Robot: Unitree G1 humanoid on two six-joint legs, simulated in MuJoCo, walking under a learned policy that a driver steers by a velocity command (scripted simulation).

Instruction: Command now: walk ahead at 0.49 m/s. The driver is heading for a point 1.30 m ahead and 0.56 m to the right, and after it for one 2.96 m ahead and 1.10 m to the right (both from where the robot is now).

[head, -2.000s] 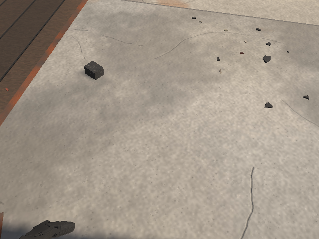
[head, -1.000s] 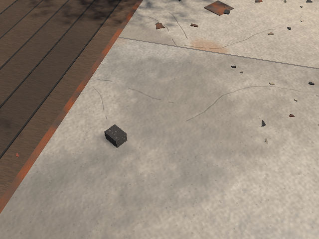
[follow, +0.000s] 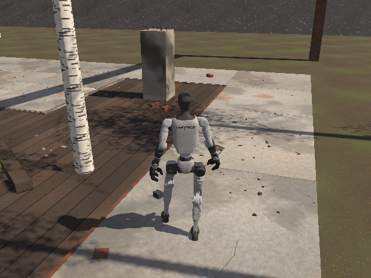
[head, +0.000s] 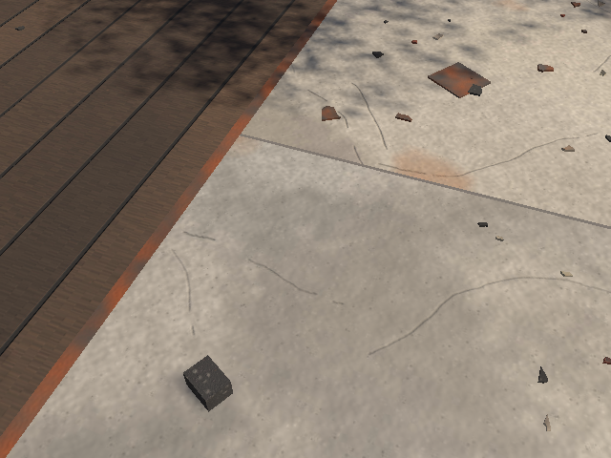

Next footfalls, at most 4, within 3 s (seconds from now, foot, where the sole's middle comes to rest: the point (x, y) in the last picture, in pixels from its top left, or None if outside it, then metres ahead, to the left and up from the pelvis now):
0.22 left None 0.29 0.17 -0.79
0.76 right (387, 454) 0.54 -0.12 -0.79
1.24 left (345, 359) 0.76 -0.02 -0.79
1.64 right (415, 454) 0.54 -0.18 -0.79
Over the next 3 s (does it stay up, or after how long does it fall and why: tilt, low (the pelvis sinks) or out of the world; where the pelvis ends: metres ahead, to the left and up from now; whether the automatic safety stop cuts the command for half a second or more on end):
stays up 0.95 -0.47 -0.02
